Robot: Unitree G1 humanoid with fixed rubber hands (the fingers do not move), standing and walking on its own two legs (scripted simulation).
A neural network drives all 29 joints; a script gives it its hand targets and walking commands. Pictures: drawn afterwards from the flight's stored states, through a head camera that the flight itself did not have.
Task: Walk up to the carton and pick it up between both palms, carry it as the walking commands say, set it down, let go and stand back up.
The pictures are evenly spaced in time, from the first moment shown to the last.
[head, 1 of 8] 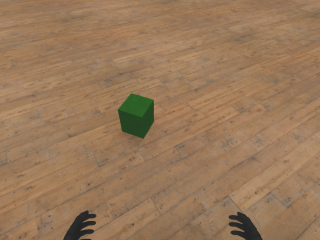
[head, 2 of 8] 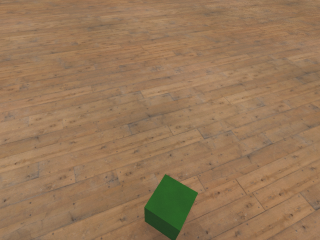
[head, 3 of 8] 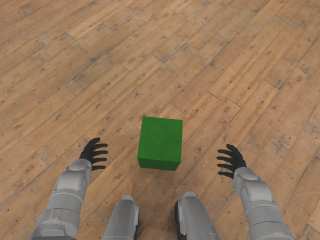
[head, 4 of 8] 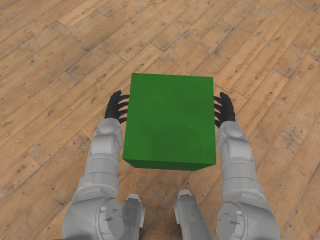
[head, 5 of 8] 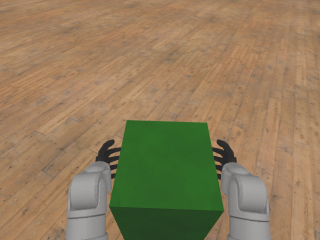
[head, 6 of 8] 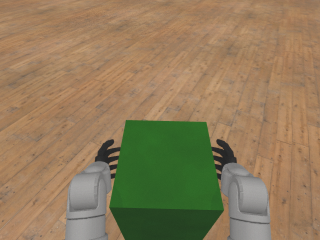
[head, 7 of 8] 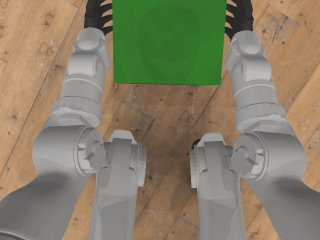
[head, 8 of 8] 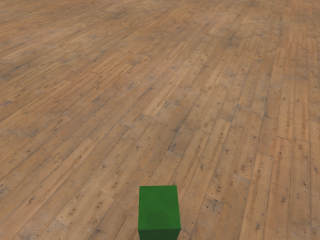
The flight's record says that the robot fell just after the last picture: no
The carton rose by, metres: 0.69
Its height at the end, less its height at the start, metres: +0.00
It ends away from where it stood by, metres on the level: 1.47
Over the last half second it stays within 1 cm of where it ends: yes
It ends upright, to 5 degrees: yes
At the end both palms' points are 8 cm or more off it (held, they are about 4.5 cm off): yes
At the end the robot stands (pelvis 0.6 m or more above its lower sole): yes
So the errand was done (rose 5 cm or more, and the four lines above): yes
